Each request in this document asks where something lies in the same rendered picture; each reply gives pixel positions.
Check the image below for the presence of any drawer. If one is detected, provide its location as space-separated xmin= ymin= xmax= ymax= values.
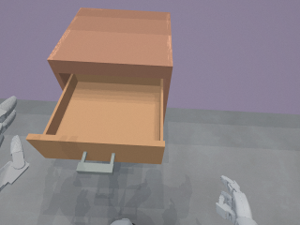
xmin=26 ymin=73 xmax=165 ymax=165

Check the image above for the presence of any robot left hand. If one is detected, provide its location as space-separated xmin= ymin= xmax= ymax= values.
xmin=0 ymin=96 xmax=30 ymax=192

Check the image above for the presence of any cabinet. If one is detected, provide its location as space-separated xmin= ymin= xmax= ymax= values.
xmin=47 ymin=7 xmax=173 ymax=126

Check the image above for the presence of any robot right hand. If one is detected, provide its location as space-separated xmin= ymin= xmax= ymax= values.
xmin=216 ymin=175 xmax=253 ymax=224

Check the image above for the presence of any handle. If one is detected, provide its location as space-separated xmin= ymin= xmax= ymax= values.
xmin=76 ymin=151 xmax=115 ymax=176

